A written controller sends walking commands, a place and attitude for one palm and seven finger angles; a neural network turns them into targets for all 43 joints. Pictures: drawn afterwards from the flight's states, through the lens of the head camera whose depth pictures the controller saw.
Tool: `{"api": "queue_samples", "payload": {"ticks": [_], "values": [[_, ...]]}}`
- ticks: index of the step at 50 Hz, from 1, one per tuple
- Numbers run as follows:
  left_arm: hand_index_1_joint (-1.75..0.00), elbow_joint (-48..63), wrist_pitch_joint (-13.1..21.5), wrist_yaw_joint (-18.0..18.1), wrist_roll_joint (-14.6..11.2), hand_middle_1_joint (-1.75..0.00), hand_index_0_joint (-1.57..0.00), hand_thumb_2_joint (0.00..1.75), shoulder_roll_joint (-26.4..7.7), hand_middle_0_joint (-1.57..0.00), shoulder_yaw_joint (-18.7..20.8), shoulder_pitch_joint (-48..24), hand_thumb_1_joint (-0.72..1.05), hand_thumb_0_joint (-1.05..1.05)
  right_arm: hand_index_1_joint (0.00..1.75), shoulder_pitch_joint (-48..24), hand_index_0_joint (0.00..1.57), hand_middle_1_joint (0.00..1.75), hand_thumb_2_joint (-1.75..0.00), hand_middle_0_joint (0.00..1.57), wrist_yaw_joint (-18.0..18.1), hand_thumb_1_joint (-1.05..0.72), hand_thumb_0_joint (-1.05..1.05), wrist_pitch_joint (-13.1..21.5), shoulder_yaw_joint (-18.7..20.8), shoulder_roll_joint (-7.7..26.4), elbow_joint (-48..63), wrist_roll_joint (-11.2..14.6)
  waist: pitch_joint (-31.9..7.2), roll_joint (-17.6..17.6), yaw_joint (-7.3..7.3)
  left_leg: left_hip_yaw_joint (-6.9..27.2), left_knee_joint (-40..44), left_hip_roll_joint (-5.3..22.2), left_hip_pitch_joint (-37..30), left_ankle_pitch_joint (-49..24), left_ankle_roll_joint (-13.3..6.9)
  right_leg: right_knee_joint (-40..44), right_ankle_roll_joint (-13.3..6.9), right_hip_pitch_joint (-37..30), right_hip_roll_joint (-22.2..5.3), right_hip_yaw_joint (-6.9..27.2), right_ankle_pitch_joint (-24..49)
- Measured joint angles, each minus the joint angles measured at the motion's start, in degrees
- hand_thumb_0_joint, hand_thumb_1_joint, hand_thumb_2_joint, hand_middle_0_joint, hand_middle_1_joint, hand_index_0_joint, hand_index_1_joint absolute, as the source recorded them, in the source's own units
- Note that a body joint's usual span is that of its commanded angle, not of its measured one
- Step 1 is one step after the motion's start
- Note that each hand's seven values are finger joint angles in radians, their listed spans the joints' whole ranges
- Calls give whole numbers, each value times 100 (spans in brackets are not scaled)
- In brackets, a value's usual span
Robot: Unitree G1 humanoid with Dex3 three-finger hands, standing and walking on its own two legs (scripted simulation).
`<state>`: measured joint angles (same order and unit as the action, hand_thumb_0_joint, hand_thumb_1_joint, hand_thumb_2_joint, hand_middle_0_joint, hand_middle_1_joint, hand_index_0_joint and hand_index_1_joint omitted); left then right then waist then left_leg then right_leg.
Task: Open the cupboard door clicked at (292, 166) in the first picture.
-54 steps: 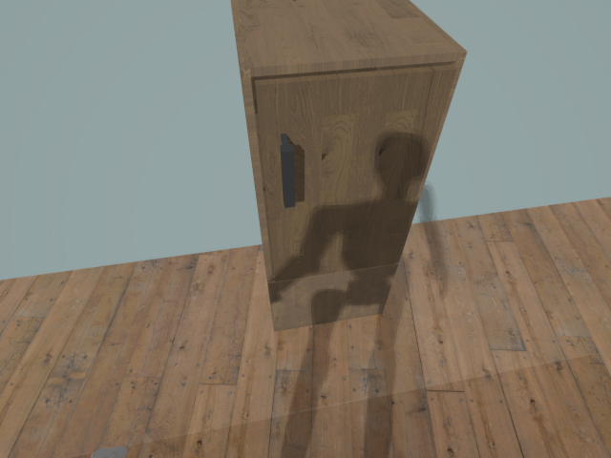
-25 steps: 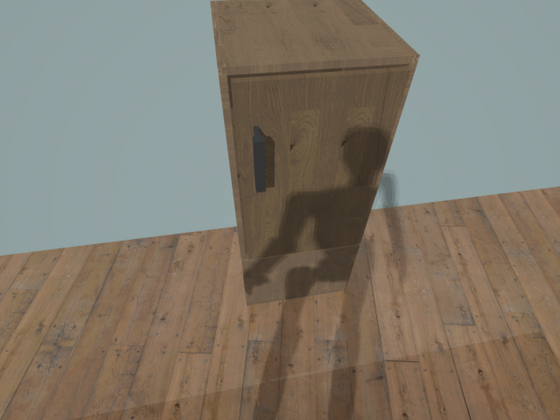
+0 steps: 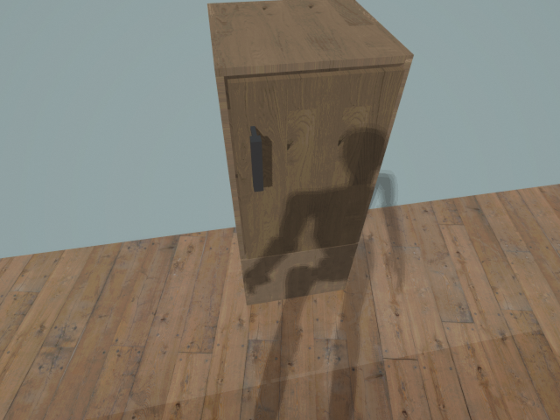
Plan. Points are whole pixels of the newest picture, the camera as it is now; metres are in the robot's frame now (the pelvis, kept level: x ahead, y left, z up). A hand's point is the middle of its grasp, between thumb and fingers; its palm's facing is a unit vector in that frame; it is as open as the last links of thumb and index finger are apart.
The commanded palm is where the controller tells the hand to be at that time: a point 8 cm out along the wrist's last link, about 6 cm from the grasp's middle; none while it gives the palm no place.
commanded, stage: look at it before walking up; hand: left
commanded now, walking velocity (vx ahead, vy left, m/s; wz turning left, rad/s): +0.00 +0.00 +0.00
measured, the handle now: (255, 159) +0.64 +0.09 -0.01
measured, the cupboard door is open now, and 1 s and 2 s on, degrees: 0 0 0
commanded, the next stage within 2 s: walk to a spot facing it in 0.36 s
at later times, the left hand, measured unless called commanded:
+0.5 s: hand out of the picture +0.06 +0.24 -0.16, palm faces -0.01 -0.95 -0.31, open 7.4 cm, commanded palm none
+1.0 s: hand out of the picture +0.06 +0.16 -0.17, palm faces -0.16 -0.95 -0.25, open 7.4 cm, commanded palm none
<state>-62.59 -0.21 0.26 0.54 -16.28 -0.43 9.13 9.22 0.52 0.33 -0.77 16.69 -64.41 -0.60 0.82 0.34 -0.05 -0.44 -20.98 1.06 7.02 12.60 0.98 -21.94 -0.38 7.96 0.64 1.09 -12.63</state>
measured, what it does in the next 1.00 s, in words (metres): lifts its left foot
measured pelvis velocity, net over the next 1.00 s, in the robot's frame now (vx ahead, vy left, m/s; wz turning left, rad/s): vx -0.02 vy -0.02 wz -0.24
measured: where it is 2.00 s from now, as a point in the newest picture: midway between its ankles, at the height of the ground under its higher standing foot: outside the picture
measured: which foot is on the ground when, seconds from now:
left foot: down 0.00-0.84, up 0.86-1.00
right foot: down 0.00-1.00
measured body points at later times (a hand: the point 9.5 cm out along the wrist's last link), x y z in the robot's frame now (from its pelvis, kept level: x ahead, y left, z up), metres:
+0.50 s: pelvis +0.00 +0.00 +0.00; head +0.01 +0.00 +0.45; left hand +0.06 +0.29 -0.14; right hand +0.06 -0.28 -0.14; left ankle -0.01 +0.13 -0.75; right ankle -0.01 -0.11 -0.75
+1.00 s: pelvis -0.02 -0.02 -0.01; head +0.01 -0.05 +0.43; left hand +0.07 +0.21 -0.15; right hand +0.00 -0.28 -0.17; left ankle -0.02 +0.13 -0.67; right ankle -0.01 -0.10 -0.75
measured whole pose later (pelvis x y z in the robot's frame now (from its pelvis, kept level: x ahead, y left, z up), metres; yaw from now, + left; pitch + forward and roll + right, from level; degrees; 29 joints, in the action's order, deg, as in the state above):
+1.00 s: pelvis -0.02 -0.02 -0.01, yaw -14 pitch +0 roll +1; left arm -54.3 -2.3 0.0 0.9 -10.1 2.7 15.2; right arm 8.8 1.1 -3.3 2.9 13.5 -56.3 -0.9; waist 4.8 2.2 1.8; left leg -1.2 -63.2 3.2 25.8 23.5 2.9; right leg -31.7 -4.2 16.7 4.0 1.3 -14.5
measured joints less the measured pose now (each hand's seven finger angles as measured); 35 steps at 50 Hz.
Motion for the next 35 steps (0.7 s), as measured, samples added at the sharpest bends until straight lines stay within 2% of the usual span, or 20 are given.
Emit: {"api": "queue_samples", "payload": {"ticks": [25, 29, 35], "values": [[-30, -29, 14, -14, 2, -30, -20, 90, -127, -20, 28, 8, 90, 0, 30, -69, 20, 30, -90, 20, 3, -91, 1, 3, 10, 114, -7, 2, 29, -19, 20, -7, 78, 5, -46, -10, -9, 133, 10, -69, 4, 7, 43], [-30, 47, -79, 21, -1, -30, -20, 90, -88, -20, 77, 51, 90, 0, 30, -108, 20, 30, -90, 20, 60, -91, 1, -33, 46, 67, 91, -7, 37, -20, 81, -139, -75, 44, 32, 80, -2, -43, 15, 78, 44, 135, -3], [-30, 335, -300, -30, 32, -30, -20, 90, 55, -20, 183, 237, 90, 0, 30, -84, 20, 30, -90, 20, 100, -91, 1, -135, 145, -192, 493, -18, 144, -96, 112, -507, -655, 138, 301, 409, 1, -838, 7, 599, 165, 492, -283]]}}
